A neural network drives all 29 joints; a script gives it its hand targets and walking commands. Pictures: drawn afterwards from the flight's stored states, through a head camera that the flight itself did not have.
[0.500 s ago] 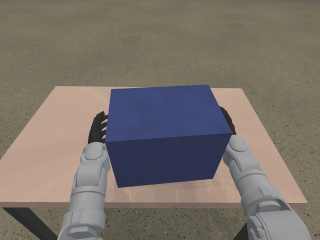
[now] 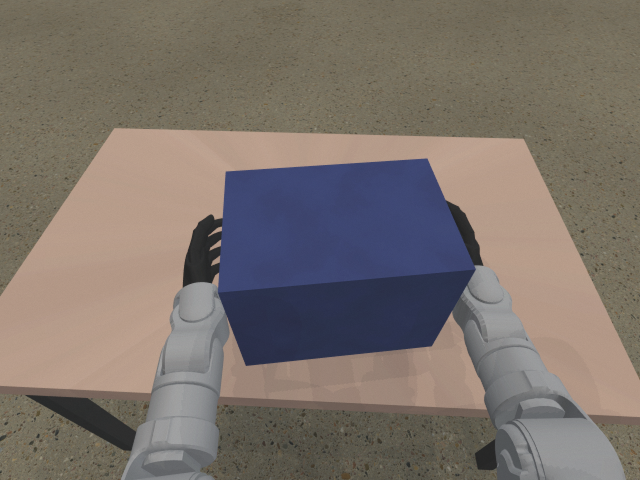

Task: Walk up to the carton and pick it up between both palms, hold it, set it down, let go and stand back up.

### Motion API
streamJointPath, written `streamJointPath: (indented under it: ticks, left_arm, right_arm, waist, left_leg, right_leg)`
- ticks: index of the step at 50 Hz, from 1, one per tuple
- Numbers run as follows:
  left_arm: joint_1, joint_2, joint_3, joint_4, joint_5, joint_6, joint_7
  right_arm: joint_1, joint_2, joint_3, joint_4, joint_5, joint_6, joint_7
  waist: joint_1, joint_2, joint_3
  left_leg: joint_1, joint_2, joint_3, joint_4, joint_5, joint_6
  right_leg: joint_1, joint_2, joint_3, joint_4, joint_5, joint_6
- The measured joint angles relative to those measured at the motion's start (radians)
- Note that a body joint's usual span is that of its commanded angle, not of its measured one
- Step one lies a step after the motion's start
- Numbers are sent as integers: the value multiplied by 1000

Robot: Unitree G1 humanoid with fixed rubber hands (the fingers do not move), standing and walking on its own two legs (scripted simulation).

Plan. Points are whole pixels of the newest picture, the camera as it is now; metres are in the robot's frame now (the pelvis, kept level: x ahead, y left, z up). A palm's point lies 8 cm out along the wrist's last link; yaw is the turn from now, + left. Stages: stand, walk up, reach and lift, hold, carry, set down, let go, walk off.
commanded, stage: set down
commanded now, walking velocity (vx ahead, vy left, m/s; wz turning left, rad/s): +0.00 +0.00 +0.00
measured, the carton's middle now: (334, 264) +0.38 +0.01 +0.07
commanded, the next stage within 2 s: none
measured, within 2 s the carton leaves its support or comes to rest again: rests again in 1.24 s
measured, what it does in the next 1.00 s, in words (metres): stands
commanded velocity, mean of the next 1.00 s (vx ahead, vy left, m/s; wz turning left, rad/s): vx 0.00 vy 0.00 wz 0.00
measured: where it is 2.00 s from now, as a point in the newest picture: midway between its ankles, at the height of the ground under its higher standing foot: outside the picture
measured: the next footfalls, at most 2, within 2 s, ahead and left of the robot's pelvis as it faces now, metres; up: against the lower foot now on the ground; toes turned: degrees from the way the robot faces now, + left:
none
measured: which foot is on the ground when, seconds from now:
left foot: down 0.00-1.00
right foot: down 0.00-1.00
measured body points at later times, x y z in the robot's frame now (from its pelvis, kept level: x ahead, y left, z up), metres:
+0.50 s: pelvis +0.01 -0.02 +0.00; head +0.11 -0.03 +0.44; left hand +0.39 +0.16 +0.02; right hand +0.43 -0.18 +0.01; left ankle -0.01 +0.15 -0.74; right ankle -0.03 -0.09 -0.74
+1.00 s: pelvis +0.01 +0.00 -0.02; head +0.19 -0.01 +0.39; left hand +0.38 +0.18 -0.06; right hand +0.44 -0.16 -0.07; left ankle -0.01 +0.15 -0.74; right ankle -0.03 -0.09 -0.74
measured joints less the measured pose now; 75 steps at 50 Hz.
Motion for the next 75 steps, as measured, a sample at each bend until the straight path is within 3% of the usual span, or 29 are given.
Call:
streamJointPath:
  ticks: [21, 35, 57, 66, 75]
  left_arm:
    - [39, -15, -2, 0, 0, -125, 16]
    - [39, -46, 22, 52, 0, -239, 17]
    - [54, -95, 16, 65, 0, -401, 42]
    - [62, -95, -51, 65, -8, -383, 90]
    - [60, -95, -105, 65, -52, -341, 106]
  right_arm:
    - [0, -9, 11, 8, -18, -103, 19]
    - [0, -27, 8, 37, -72, -195, 22]
    - [-22, -63, -31, 105, -84, -426, 73]
    - [-72, -131, -24, 193, -61, -394, 149]
    - [-94, -230, 118, 198, 83, -282, 157]
  waist:
    - [1, 13, -15]
    - [33, 18, -81]
    - [50, 13, -187]
    - [84, 13, -206]
    - [120, 13, -259]
  left_leg:
    - [-129, 0, 0, 0, 56, -8]
    - [-299, 7, 0, 0, 58, -8]
    - [-599, 8, 0, 0, 72, -5]
    - [-607, 14, 0, 0, 85, -5]
    - [-607, 19, 0, 2, 89, -5]
  right_leg:
    - [-116, 1, 0, -20, 13, -15]
    - [-288, 8, 0, -20, 35, -15]
    - [-592, 8, 0, -20, 93, -13]
    - [-601, 14, 0, -20, 105, -13]
    - [-603, 20, 0, -16, 111, -13]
